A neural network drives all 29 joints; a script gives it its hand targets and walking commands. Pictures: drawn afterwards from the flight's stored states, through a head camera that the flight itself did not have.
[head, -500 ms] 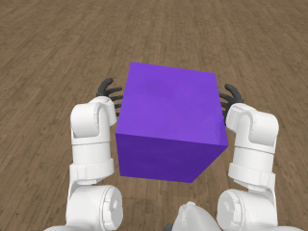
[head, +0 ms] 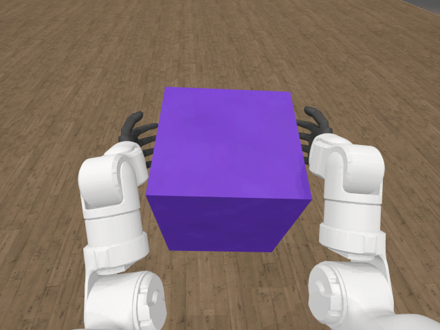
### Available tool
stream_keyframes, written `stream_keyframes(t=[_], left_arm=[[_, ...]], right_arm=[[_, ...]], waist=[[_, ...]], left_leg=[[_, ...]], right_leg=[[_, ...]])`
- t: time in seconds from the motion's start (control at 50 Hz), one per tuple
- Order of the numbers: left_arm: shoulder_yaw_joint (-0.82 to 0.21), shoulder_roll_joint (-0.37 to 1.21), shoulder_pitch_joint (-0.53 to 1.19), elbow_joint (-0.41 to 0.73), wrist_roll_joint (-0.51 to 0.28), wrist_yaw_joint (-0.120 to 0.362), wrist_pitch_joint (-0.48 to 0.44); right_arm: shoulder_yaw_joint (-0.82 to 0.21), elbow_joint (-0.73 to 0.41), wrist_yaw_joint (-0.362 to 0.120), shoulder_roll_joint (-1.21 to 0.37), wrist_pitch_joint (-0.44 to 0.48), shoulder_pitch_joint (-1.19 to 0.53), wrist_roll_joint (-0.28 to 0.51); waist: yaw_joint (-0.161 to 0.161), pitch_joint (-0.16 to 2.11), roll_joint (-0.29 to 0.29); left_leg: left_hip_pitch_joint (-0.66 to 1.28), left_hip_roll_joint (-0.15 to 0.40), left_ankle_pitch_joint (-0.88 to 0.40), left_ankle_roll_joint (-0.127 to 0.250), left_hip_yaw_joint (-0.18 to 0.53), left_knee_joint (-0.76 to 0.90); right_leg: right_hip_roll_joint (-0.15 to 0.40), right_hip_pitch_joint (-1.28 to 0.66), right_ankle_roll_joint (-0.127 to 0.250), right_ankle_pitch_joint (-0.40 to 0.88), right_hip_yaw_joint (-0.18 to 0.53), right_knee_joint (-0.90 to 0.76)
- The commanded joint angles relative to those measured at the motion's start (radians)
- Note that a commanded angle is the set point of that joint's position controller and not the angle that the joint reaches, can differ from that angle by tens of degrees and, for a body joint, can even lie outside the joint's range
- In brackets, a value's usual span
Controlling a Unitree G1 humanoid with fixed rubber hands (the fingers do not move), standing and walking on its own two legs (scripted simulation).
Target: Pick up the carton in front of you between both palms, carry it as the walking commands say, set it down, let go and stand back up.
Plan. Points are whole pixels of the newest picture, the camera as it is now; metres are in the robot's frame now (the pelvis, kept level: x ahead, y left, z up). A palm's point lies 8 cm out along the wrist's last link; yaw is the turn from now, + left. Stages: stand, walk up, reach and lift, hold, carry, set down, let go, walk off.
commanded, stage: carry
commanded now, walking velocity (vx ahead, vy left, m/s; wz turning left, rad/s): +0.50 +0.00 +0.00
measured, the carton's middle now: (224, 178) +0.36 +0.00 +0.11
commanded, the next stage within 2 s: none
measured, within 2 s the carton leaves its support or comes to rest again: neither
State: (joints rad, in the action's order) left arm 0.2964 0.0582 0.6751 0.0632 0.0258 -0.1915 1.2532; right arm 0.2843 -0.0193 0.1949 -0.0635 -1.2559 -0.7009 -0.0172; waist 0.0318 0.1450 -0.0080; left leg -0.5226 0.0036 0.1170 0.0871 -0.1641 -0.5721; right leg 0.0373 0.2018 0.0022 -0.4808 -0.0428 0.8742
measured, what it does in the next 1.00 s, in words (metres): walks ahead: right foot, then left foot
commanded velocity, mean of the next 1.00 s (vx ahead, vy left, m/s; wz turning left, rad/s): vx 0.50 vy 0.00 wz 0.00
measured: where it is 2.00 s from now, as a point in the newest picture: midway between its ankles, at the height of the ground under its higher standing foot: (217, 188)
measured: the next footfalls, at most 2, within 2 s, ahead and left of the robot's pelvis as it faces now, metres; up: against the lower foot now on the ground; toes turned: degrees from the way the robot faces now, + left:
right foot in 0.48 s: +0.45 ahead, -0.13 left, +0.00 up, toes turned -9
left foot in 0.96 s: +0.81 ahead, +0.10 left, +0.00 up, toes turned +12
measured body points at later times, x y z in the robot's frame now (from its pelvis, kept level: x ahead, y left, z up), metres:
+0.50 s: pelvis +0.31 -0.03 +0.01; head +0.31 -0.04 +0.46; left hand +0.60 +0.12 +0.11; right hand +0.60 -0.18 +0.10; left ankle +0.12 +0.07 -0.70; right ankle +0.41 -0.12 -0.72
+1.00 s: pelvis +0.64 +0.00 +0.00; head +0.60 +0.01 +0.44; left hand +0.89 +0.16 +0.09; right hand +0.89 -0.15 +0.10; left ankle +0.77 +0.09 -0.72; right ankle +0.42 -0.12 -0.69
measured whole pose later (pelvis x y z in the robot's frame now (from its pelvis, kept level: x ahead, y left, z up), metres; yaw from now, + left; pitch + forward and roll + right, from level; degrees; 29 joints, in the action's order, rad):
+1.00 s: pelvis +0.64 +0.00 +0.00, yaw +0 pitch +2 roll +1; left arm 0.06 0.13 -0.01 0.50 0.04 -0.14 1.22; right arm 0.04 -0.47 0.13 -0.13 -1.21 0.00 -0.06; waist 0.00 0.17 -0.05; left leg -0.51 0.05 0.10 0.08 -0.24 -0.58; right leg 0.11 -0.03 -0.04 -0.51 -0.13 0.65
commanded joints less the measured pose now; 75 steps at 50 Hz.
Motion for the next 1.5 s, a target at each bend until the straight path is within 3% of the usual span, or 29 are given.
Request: stream_keyframes(t=[0.0, 0.02, 0.04, 0.12, 0.22, 0.38, 0.44, 0.46, 0.48, 0.5, 0.56, 0.6, 0.68, 0.84, 0.92, 0.94, 0.96, 0.98, 1.0, 1.02, 1.04, 1.06, 1.08, 1.14, 1.28, 1.38, 1.44, 1.46, 1.48], left_arm=[[-0.472, 0.651, 0.608, 0.028, -0.163, -0.012, 0.03], [-0.479, 0.696, 0.623, 0.027, -0.17, -0.008, 0.026], [-0.487, 0.735, 0.619, 0.018, -0.166, -0.001, 0.019], [-0.559, 0.876, 0.57, -0.008, -0.156, 0.032, -0.018], [-0.648, 1.008, 0.385, -0.001, -0.16, 0.083, -0.059], [-0.84, 1.031, 0.113, 0.314, -0.255, 0.146, -0.101], [-0.834, 0.98, -0.065, 0.362, -0.255, 0.154, -0.091], [-0.815, 0.951, -0.153, 0.36, -0.235, 0.158, -0.084], [-0.803, 0.931, -0.174, 0.349, -0.219, 0.158, -0.084], [-0.802, 0.95, -0.236, 0.354, -0.216, 0.165, -0.085], [-0.82, 1.041, -0.261, 0.411, -0.221, 0.197, -0.099], [-0.843, 1.045, -0.238, 0.452, -0.24, 0.213, -0.112], [-0.871, 0.96, -0.295, 0.481, -0.259, 0.225, -0.117], [-0.831, 0.742, -0.351, 0.52, -0.241, 0.167, -0.063], [-0.832, 0.691, -0.321, 0.544, -0.243, 0.141, -0.038], [-0.827, 0.666, -0.3, 0.545, -0.241, 0.133, -0.032], [-0.827, 0.659, -0.296, 0.546, -0.241, 0.126, -0.025], [-0.836, 0.662, -0.278, 0.56, -0.243, 0.123, -0.023], [-0.852, 0.697, -0.269, 0.551, -0.25, 0.126, -0.026], [-0.86, 0.749, -0.265, 0.535, -0.251, 0.135, -0.032], [-0.866, 0.793, -0.27, 0.521, -0.247, 0.145, -0.041], [-0.868, 0.836, -0.27, 0.505, -0.244, 0.154, -0.051], [-0.868, 0.868, -0.273, 0.495, -0.236, 0.161, -0.061], [-0.868, 0.904, -0.32, 0.469, -0.208, 0.168, -0.081], [-0.876, 0.843, -0.329, 0.535, -0.219, 0.155, -0.071], [-0.861, 0.748, -0.337, 0.548, -0.235, 0.142, -0.038], [-0.849, 0.727, -0.356, 0.549, -0.239, 0.14, -0.029], [-0.841, 0.724, -0.357, 0.552, -0.236, 0.141, -0.027], [-0.829, 0.718, -0.359, 0.55, -0.233, 0.142, -0.024]], right_arm=[[-0.472, -0.074, -0.005, -0.652, -0.008, -0.595, 0.213], [-0.486, -0.089, -0.014, -0.703, -0.004, -0.633, 0.227], [-0.504, -0.101, -0.025, -0.746, 0.005, -0.651, 0.236], [-0.552, -0.08, -0.074, -0.862, 0.038, -0.608, 0.241], [-0.599, -0.077, -0.128, -0.968, 0.08, -0.396, 0.197], [-0.752, -0.334, -0.161, -1.006, 0.125, -0.01, 0.203], [-0.796, -0.398, -0.161, -0.959, 0.103, 0.136, 0.212], [-0.814, -0.424, -0.162, -0.935, 0.094, 0.154, 0.22], [-0.84, -0.441, -0.166, -0.941, 0.082, 0.175, 0.226], [-0.86, -0.477, -0.174, -0.939, 0.08, 0.174, 0.239], [-0.897, -0.504, -0.203, -1.032, 0.095, 0.206, 0.263], [-0.919, -0.514, -0.214, -1.06, 0.11, 0.22, 0.264], [-0.917, -0.526, -0.201, -0.993, 0.119, 0.302, 0.233], [-0.857, -0.569, -0.149, -0.781, 0.06, 0.357, 0.208], [-0.812, -0.556, -0.135, -0.719, 0.04, 0.369, 0.209], [-0.795, -0.537, -0.13, -0.702, 0.038, 0.373, 0.202], [-0.776, -0.538, -0.127, -0.677, 0.037, 0.36, 0.199], [-0.779, -0.521, -0.127, -0.687, 0.04, 0.364, 0.205], [-0.781, -0.523, -0.133, -0.724, 0.043, 0.361, 0.218], [-0.794, -0.533, -0.142, -0.766, 0.049, 0.349, 0.228], [-0.816, -0.539, -0.154, -0.814, 0.058, 0.328, 0.232], [-0.836, -0.542, -0.164, -0.853, 0.067, 0.302, 0.241], [-0.85, -0.542, -0.173, -0.881, 0.075, 0.286, 0.248], [-0.87, -0.538, -0.195, -0.892, 0.09, 0.303, 0.261], [-0.87, -0.597, -0.192, -0.815, 0.079, 0.333, 0.258], [-0.821, -0.577, -0.158, -0.741, 0.05, 0.393, 0.214], [-0.814, -0.584, -0.148, -0.726, 0.036, 0.39, 0.211], [-0.819, -0.588, -0.146, -0.717, 0.034, 0.381, 0.213], [-0.831, -0.592, -0.146, -0.719, 0.028, 0.371, 0.221]], waist=[[0.023, 0.373, 0.196], [0.023, 0.342, 0.079], [0.017, 0.308, 0.053], [0.003, 0.316, 0.134], [-0.019, 0.272, 0.141], [-0.002, 0.191, 0.187], [-0.026, 0.284, 0.121], [-0.055, 0.379, 0.0], [-0.056, 0.44, -0.282], [-0.057, 0.377, -0.289], [-0.047, 0.275, -0.032], [-0.042, 0.239, -0.085], [-0.038, 0.144, -0.124], [-0.047, -0.034, -0.143], [-0.024, 0.02, -0.119], [-0.009, 0.096, -0.064], [-0.007, 0.2, 0.12], [-0.01, 0.266, 0.336], [-0.012, 0.242, 0.31], [-0.009, 0.241, 0.216], [-0.015, 0.235, 0.1], [-0.022, 0.21, 0.052], [-0.029, 0.202, 0.077], [-0.027, 0.163, 0.118], [-0.017, 0.057, 0.116], [-0.014, 0.002, 0.16], [-0.032, 0.045, 0.139], [-0.037, 0.095, 0.099], [-0.045, 0.236, -0.09]], left_leg=[[0.72, 0.366, 0.055, 0.163, 0.679, 0.253], [0.648, 0.347, 0.057, 0.134, 0.603, 0.255], [0.567, 0.324, 0.072, 0.101, 0.528, 0.288], [0.557, 0.275, 0.071, 0.058, 0.349, 0.37], [0.687, 0.237, -0.242, 0.045, 0.21, 0.387], [0.763, 0.215, -0.499, 0.014, 0.09, 0.306], [0.547, 0.167, -0.535, -0.054, -0.006, -0.01], [0.333, 0.145, -0.224, -0.084, -0.001, -0.256], [-0.045, 0.012, 0.131, -0.122, 0.035, -0.526], [-0.22, -0.014, 0.36, -0.109, 0.119, -0.663], [-0.199, 0.12, 0.234, -0.088, 0.17, -0.599], [-0.115, 0.124, 0.161, -0.103, 0.137, -0.482], [-0.13, 0.118, 0.033, -0.127, 0.069, -0.262], [-0.078, 0.086, -0.138, -0.093, -0.014, 0.036], [0.23, 0.009, -0.004, -0.061, -0.108, 0.091], [0.423, 0.001, 0.059, -0.062, -0.096, 0.09], [0.66, 0.239, 0.266, 0.022, 0.274, 0.168], [0.795, 0.422, 0.307, 0.139, 0.671, 0.336], [0.739, 0.43, 0.171, 0.143, 0.694, 0.374], [0.681, 0.397, 0.067, 0.129, 0.569, 0.345], [0.597, 0.38, 0.07, 0.098, 0.486, 0.342], [0.508, 0.357, 0.116, 0.059, 0.403, 0.371], [0.456, 0.335, 0.193, 0.029, 0.336, 0.403], [0.408, 0.305, 0.246, 0.031, 0.23, 0.463], [0.505, 0.266, 0.111, 0.033, 0.102, 0.512], [0.549, 0.222, -0.409, -0.015, -0.026, 0.345], [0.495, 0.176, -0.51, -0.083, -0.092, 0.101], [0.403, 0.155, -0.383, -0.119, -0.082, -0.022], [0.212, 0.111, 0.004, -0.15, -0.049, -0.249]], right_leg=[[-0.034, 0.53, 0.025, 0.028, 0.057, 0.463], [0.008, 0.526, 0.032, 0.091, 0.075, 0.435], [0.041, 0.505, 0.032, 0.139, 0.079, 0.373], [0.065, 0.478, -0.011, 0.254, 0.034, 0.216], [0.059, 0.522, -0.054, 0.341, -0.046, -0.063], [0.002, 0.361, -0.008, 0.461, -0.137, -0.424], [-0.032, -0.117, 0.025, 0.432, -0.198, -0.505], [0.165, -0.362, 0.069, 0.354, 0.051, -0.496], [0.404, -0.641, 0.215, 0.382, 0.485, -0.528], [0.398, -0.615, 0.244, 0.455, 0.528, -0.586], [0.327, -0.378, 0.148, 0.584, 0.255, -0.608], [0.278, -0.26, 0.107, 0.486, 0.135, -0.671], [0.223, -0.208, 0.119, 0.397, 0.02, -0.742], [0.207, -0.208, 0.095, 0.557, -0.069, -0.73], [0.185, -0.176, 0.051, 0.798, -0.153, -0.463], [0.144, -0.088, 0.024, 0.769, -0.187, -0.267], [0.082, 0.165, -0.025, 0.564, -0.175, 0.022], [-0.054, 0.4, -0.05, 0.109, -0.119, 0.302], [-0.02, 0.463, -0.023, 0.009, 0.0, 0.446], [0.032, 0.465, 0.004, 0.047, 0.035, 0.488], [0.076, 0.451, 0.018, 0.108, 0.046, 0.453], [0.108, 0.419, 0.021, 0.17, 0.057, 0.374], [0.115, 0.388, 0.019, 0.208, 0.048, 0.312], [0.113, 0.397, -0.001, 0.274, -0.003, 0.151], [0.093, 0.468, -0.039, 0.462, -0.086, -0.209], [0.028, 0.342, -0.018, 0.519, -0.16, -0.354], [-0.027, 0.048, -0.015, 0.624, -0.223, -0.517], [0.045, -0.128, -0.017, 0.744, -0.161, -0.52], [0.278, -0.4, 0.06, 1.17, 0.071, -0.398]])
